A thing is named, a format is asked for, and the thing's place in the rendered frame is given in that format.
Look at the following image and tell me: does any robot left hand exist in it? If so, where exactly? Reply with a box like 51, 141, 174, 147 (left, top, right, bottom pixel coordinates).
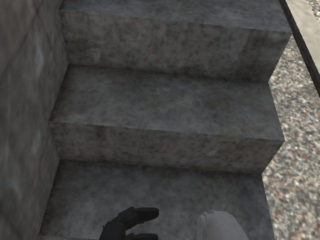
99, 206, 159, 240

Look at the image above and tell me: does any robot right thigh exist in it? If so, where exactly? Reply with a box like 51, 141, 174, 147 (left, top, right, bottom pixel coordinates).
197, 210, 249, 240

